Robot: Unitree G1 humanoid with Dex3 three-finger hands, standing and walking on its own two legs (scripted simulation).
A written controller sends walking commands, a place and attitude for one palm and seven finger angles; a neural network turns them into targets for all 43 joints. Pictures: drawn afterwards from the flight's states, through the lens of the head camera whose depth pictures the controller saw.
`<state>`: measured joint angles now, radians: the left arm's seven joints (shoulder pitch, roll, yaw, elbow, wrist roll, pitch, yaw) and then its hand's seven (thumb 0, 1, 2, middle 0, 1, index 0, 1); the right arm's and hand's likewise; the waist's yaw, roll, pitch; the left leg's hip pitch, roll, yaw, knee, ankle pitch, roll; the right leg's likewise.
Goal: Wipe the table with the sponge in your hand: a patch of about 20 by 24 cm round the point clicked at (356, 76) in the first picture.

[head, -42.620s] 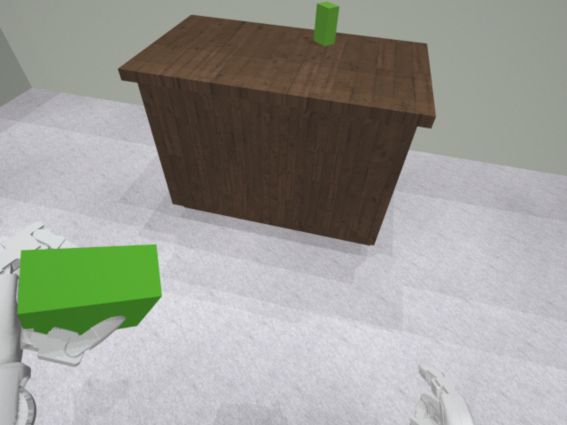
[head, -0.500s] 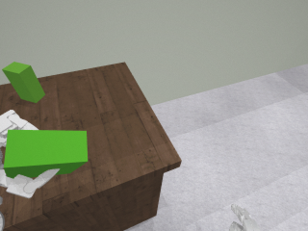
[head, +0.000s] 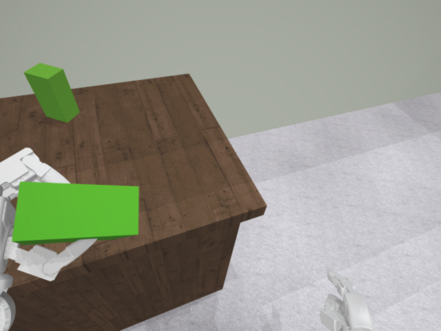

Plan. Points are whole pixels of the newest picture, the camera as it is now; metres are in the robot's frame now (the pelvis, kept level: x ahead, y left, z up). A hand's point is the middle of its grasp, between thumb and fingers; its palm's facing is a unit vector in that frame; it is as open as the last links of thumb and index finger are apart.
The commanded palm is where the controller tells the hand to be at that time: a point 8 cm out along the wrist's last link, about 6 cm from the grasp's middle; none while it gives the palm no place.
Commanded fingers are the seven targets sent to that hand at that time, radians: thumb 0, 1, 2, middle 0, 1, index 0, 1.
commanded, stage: step back with the hand held close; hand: left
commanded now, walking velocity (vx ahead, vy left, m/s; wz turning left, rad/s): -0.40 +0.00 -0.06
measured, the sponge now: (93, 217) +0.23 +0.19 +0.17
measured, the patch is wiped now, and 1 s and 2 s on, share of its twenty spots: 1.00 1.00 1.00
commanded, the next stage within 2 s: stop stepping back and stand still in 0.28 s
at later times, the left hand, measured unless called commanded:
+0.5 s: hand out of the picture +0.05 +0.21 +0.20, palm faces +0.30 -0.88 -0.37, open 9.4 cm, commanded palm +0.01 +0.26 +0.21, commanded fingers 0.00 0.10 1.30 -1.20 -1.60 -1.20 -1.60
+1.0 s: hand out of the picture -0.09 +0.23 +0.19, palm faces +0.36 -0.87 -0.33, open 9.4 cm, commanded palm -0.13 +0.28 +0.21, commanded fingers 0.00 0.10 1.30 -1.20 -1.60 -1.20 -1.60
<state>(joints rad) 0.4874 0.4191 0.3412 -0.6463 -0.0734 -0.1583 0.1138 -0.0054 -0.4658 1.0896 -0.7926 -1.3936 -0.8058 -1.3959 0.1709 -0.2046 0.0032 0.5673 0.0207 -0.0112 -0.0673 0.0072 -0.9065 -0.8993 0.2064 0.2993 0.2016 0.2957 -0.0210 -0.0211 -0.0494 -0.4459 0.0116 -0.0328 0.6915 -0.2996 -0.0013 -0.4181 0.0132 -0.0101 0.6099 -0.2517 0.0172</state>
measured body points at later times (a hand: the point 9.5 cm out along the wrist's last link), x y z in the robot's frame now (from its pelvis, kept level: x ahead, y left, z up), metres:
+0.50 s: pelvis -0.16 -0.01 +0.01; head -0.18 +0.01 +0.46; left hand +0.03 +0.26 +0.22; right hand -0.02 -0.25 -0.06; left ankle -0.16 +0.11 -0.64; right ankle -0.13 -0.14 -0.72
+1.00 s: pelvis -0.30 +0.00 -0.01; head -0.34 +0.01 +0.44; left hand -0.12 +0.28 +0.20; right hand -0.17 -0.23 -0.10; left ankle -0.31 +0.11 -0.69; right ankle -0.20 -0.09 -0.72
